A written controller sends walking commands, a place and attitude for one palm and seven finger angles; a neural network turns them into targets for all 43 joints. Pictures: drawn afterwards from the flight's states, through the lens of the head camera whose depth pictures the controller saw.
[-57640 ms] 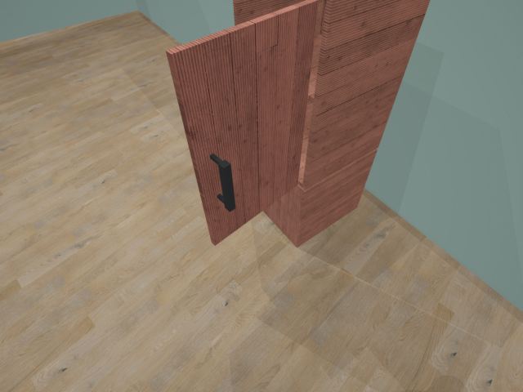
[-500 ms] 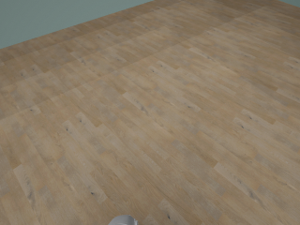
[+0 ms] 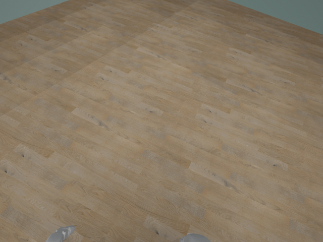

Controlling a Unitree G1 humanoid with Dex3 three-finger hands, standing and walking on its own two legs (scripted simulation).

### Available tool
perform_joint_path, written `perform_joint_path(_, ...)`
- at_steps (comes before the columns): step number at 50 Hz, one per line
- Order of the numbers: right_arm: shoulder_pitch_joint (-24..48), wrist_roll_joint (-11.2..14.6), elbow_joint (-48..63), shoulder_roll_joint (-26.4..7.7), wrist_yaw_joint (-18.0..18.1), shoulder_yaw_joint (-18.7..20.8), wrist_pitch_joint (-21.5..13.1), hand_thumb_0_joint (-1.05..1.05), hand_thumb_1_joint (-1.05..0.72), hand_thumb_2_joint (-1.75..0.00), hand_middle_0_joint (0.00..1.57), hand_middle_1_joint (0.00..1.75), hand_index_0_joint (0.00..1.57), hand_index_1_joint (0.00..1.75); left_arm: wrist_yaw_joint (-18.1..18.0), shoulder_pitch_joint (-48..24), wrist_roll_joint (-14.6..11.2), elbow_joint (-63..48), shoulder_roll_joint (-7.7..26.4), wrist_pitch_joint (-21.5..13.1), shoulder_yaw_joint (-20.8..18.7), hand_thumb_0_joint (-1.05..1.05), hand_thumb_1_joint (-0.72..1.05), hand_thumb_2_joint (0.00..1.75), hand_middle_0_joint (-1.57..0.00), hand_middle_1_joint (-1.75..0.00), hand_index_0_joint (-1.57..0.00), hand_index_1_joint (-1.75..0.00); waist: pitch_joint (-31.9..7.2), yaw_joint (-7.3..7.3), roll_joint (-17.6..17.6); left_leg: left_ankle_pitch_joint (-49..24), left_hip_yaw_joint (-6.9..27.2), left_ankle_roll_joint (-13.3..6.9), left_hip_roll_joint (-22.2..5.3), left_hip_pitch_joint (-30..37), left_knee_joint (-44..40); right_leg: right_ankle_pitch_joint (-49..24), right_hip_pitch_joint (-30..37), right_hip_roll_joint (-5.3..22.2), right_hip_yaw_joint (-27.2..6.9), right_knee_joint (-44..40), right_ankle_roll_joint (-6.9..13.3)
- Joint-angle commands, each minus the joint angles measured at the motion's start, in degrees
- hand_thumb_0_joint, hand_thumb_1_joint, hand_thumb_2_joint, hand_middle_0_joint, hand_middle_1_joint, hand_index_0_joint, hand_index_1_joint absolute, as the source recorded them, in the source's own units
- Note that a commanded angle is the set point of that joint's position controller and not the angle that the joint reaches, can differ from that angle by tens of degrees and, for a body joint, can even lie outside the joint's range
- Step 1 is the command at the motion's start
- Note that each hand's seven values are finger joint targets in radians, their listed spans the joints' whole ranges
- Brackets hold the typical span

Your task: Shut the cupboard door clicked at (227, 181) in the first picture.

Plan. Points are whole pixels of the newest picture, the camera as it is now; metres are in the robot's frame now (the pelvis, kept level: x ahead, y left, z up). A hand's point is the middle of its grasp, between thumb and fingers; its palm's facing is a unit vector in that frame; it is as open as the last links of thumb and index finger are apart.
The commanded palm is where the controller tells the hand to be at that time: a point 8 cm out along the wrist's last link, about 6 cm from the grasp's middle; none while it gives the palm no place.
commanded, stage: turn to face it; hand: left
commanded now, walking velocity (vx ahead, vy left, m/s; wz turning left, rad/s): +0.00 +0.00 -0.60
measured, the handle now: out of the picture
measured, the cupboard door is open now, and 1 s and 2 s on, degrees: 26 26 26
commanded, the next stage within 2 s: none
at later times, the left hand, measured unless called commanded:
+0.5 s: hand (110, 240) +0.14 +0.14 -0.17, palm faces -0.27 -0.94 -0.20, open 7.4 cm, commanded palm none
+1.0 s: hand (137, 200) +0.25 +0.08 -0.16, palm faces -0.57 -0.78 -0.26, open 7.4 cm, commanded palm none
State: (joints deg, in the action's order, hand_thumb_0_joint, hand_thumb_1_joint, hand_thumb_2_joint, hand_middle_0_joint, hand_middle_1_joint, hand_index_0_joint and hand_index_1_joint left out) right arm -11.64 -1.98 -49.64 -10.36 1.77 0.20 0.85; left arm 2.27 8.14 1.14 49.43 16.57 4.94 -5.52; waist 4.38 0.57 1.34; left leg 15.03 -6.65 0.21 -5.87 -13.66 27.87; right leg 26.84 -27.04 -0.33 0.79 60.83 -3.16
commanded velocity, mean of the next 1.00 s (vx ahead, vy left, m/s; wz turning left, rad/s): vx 0.00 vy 0.00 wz -0.60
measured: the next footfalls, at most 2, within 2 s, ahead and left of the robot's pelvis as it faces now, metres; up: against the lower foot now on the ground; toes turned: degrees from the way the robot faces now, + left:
right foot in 0.18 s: +0.02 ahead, -0.15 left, +0.00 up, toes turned -12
left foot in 0.58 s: +0.12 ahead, +0.08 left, +0.00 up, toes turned -18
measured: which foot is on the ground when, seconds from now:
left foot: down 0.00-0.18, up 0.20-0.56, down 0.58-1.00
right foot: up 0.00-0.16, down 0.18-0.58, up 0.60-0.98, down 1.00-1.00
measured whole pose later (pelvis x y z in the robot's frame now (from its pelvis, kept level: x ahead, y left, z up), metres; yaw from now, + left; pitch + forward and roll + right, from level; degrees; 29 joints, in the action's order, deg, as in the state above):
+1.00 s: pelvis +0.03 -0.03 -0.02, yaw -36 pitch +1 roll -1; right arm -14.8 -1.5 -51.4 -13.4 0.8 2.6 1.5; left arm 2.9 7.5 1.2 49.2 15.4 4.1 -4.3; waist 4.6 -1.0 -1.5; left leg 20.6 -14.7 2.5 -10.7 -14.8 35.9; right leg 17.2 -16.6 1.4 4.4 34.7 -1.2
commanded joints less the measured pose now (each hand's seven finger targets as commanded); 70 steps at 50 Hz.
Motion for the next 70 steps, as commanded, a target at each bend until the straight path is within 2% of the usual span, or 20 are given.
perform_joint_path(1,-3.41,0.15,2.69,-13.65,0.54,4.32,-0.73,0.00,-0.90,-0.90,0.20,0.30,0.20,0.30,0.27,-2.63,-0.17,-5.55,0.97,-1.43,0.20,0.00,0.90,0.90,-0.20,-0.30,-0.20,-0.30,-6.99,-2.08,-11.99,-28.91,5.51,-7.91,-13.70,10.91,-5.80,-1.11,-1.58,2.13,1.70,-7.71,-0.23)
perform_joint_path(7,-1.20,0.64,2.39,-15.20,-0.35,5.57,-0.13,0.00,-0.90,-0.90,0.20,0.30,0.20,0.30,0.20,2.33,0.04,-4.16,2.22,-2.61,0.10,0.00,0.90,0.90,-0.20,-0.30,-0.20,-0.30,-9.12,0.49,-11.14,-22.64,-0.17,-3.10,-12.53,5.12,5.05,-14.29,15.10,-0.24,5.45,-31.91,2.16)
perform_joint_path(8,-1.22,1.19,2.80,-13.76,-0.77,5.50,-0.08,0.00,-0.90,-0.90,0.20,0.30,0.20,0.30,-0.17,6.48,0.33,-2.84,5.63,-3.23,-0.45,0.00,0.90,0.90,-0.20,-0.30,-0.20,-0.30,-10.74,2.25,-4.24,-15.06,-2.34,-0.12,-9.54,-1.07,13.14,-23.23,23.94,3.48,0.19,-38.11,3.81)
perform_joint_path(9,0.96,1.42,5.38,-8.63,-0.88,4.25,-0.04,0.00,-0.90,-0.90,0.20,0.30,0.20,0.30,-1.01,9.92,0.82,-1.70,11.80,-3.93,-1.77,0.00,0.90,0.90,-0.20,-0.30,-0.20,-0.30,-10.37,4.39,14.94,15.96,-5.36,3.42,-0.90,-17.38,26.11,-42.87,33.03,17.70,-18.88,-40.62,9.53)
perform_joint_path(11,3.15,1.57,6.42,-9.66,-0.14,3.71,1.05,0.00,-0.90,-0.90,0.20,0.30,0.20,0.30,-2.15,10.72,-0.13,-1.33,12.93,-3.59,-1.62,0.00,0.90,0.90,-0.20,-0.30,-0.20,-0.30,-8.29,3.95,10.16,20.16,5.93,3.43,-0.10,-21.66,40.56,-45.54,25.54,22.86,-21.62,-40.19,17.00)
perform_joint_path(15,2.71,1.04,3.87,-10.01,-0.58,3.99,1.17,0.00,-0.90,-0.90,0.20,0.30,0.20,0.30,-2.95,1.44,-0.06,-4.12,7.14,-3.65,-0.43,0.00,0.90,0.90,-0.20,-0.30,-0.20,-0.30,-6.29,-0.14,8.23,8.95,7.00,4.77,-0.44,-19.76,38.44,-39.30,19.87,13.52,-14.79,-39.76,13.33)
perform_joint_path(24,2.38,1.65,4.87,-8.38,-0.33,3.71,0.55,0.00,-0.90,-0.90,0.20,0.30,0.20,0.30,-2.55,2.56,0.66,-3.43,8.78,-3.33,-1.30,0.00,0.90,0.90,-0.20,-0.30,-0.20,-0.30,-6.95,-0.11,6.94,9.77,6.19,4.26,3.30,-10.36,17.16,-32.88,16.26,12.68,-21.17,-38.62,14.28)
perform_joint_path(27,-4.28,1.78,2.73,-9.27,0.18,3.78,-0.38,0.00,-0.90,-0.90,0.20,0.30,0.20,0.30,-2.33,-0.43,-0.10,-3.84,7.34,-2.70,-1.11,0.00,0.90,0.90,-0.20,-0.30,-0.20,-0.30,-8.20,-3.44,5.36,-2.59,5.82,3.68,4.04,4.93,-1.49,-26.90,7.45,7.89,-19.41,-32.88,8.94)
perform_joint_path(29,-5.90,0.67,3.62,-18.39,0.50,5.26,-1.16,0.00,-0.90,-0.90,0.20,0.30,0.20,0.30,-1.54,2.04,-0.89,-5.37,1.78,-2.42,0.07,0.00,0.90,0.90,-0.20,-0.30,-0.20,-0.30,-9.35,-3.17,-21.08,-10.29,28.06,-4.80,-18.61,13.26,-12.55,6.87,-6.77,-4.53,-5.38,-11.87,2.28)
perform_joint_path(30,-5.79,0.37,4.08,-18.47,0.69,4.84,-0.72,0.00,-0.90,-0.90,0.20,0.30,0.20,0.30,-1.47,0.82,-0.20,-5.34,3.70,-2.30,-0.19,0.00,0.90,0.90,-0.20,-0.30,-0.20,-0.30,-8.20,-3.56,-16.62,-14.69,28.18,-8.71,-22.09,8.10,-11.57,9.43,-5.01,-1.71,-5.13,-1.78,2.02)
perform_joint_path(34,1.94,0.08,6.09,-13.05,0.97,3.27,-0.90,0.00,-0.90,-0.90,0.20,0.30,0.20,0.30,0.02,2.15,0.31,-3.17,3.88,-1.42,-1.10,0.00,0.90,0.90,-0.20,-0.30,-0.20,-0.30,-3.65,0.11,-12.38,-17.15,12.99,-7.12,-13.77,2.47,-10.31,0.10,-5.24,1.29,-2.95,7.64,-0.03)
perform_joint_path(43,-4.38,0.27,2.30,-13.94,0.28,4.76,-0.66,0.00,-0.90,-0.90,0.20,0.30,0.20,0.30,0.43,-2.68,0.00,-4.79,0.77,-1.55,0.29,0.00,0.90,0.90,-0.20,-0.30,-0.20,-0.30,-7.15,-2.83,-13.07,-26.93,3.17,-7.50,-14.39,10.97,-5.03,-1.36,-0.36,1.98,3.30,-10.86,-0.17)
perform_joint_path(48,-2.17,0.70,1.80,-15.07,-0.50,5.61,-0.21,0.00,-0.90,-0.90,0.20,0.30,0.20,0.30,0.11,2.55,0.06,-3.17,2.45,-2.50,0.14,0.00,0.90,0.90,-0.20,-0.30,-0.20,-0.30,-8.55,0.34,-11.18,-20.89,-1.19,-2.90,-13.54,3.98,4.74,-14.02,15.31,0.10,5.49,-31.88,2.33)
perform_joint_path(49,-1.77,1.15,2.33,-13.55,-0.80,5.50,-0.18,0.00,-0.90,-0.90,0.20,0.30,0.20,0.30,-0.28,6.95,0.31,-1.78,5.61,-3.04,-0.51,0.00,0.90,0.90,-0.20,-0.30,-0.20,-0.30,-10.69,2.53,-3.66,-12.35,-3.49,0.11,-10.56,-2.37,12.73,-21.93,24.36,4.33,-0.28,-38.20,4.16)
perform_joint_path(50,0.90,1.35,5.15,-8.31,-0.96,4.18,-0.06,0.00,-0.90,-0.90,0.20,0.30,0.20,0.30,-1.15,10.49,0.81,-0.83,12.21,-3.87,-1.79,0.00,0.90,0.90,-0.20,-0.30,-0.20,-0.30,-9.36,4.82,16.61,18.71,-6.06,3.68,-1.16,-18.65,26.70,-41.00,31.81,18.84,-21.08,-41.23,9.97)
perform_joint_path(51,2.59,1.23,6.05,-9.85,-0.27,3.81,0.69,0.00,-0.90,-0.90,0.20,0.30,0.20,0.30,-2.00,11.98,-0.13,-0.17,13.90,-3.69,-1.94,0.00,0.90,0.90,-0.20,-0.30,-0.20,-0.30,-9.63,5.06,15.52,23.98,1.75,3.93,0.59,-22.07,36.61,-50.87,28.44,23.89,-25.08,-40.43,15.51)
perform_joint_path(57,1.21,1.02,2.98,-9.64,-0.76,3.97,1.41,0.00,-0.90,-0.90,0.20,0.30,0.20,0.30,-2.88,1.79,-0.24,-3.36,7.34,-4.00,-0.25,0.00,0.90,0.90,-0.20,-0.30,-0.20,-0.30,-6.93,-0.69,7.73,7.57,6.30,5.33,-0.20,-18.96,37.02,-41.50,20.31,12.62,-12.93,-39.45,12.73)
perform_joint_path(66,3.55,1.60,4.84,-8.48,-0.32,3.63,0.48,0.00,-0.90,-0.90,0.20,0.30,0.20,0.30,-2.62,3.09,0.48,-2.88,8.82,-3.56,-1.26,0.00,0.90,0.90,-0.20,-0.30,-0.20,-0.30,-7.05,0.40,6.36,9.64,5.81,4.77,3.31,-11.67,16.98,-38.27,18.42,12.45,-21.14,-37.71,14.40)
perform_joint_path(69,-3.08,1.84,2.98,-9.21,0.12,3.81,-0.31,0.00,-0.90,-0.90,0.20,0.30,0.20,0.30,-2.53,-0.15,-0.12,-3.35,7.67,-2.94,-1.09,0.00,0.90,0.90,-0.20,-0.30,-0.20,-0.30,-7.91,-3.18,5.64,-2.62,5.99,4.03,3.98,3.66,-1.43,-31.67,9.26,8.11,-20.34,-32.11,9.29)
perform_joint_path(70,-4.95,1.37,2.58,-12.79,0.35,4.24,-0.95,0.00,-0.90,-0.90,0.20,0.30,0.20,0.30,-2.30,0.50,-0.72,-4.17,4.83,-2.65,-0.54,0.00,0.90,0.90,-0.20,-0.30,-0.20,-0.30,-9.03,-3.59,-3.91,-4.21,13.09,1.85,-3.57,10.41,-8.99,-20.68,2.79,1.89,-15.58,-25.90,6.02)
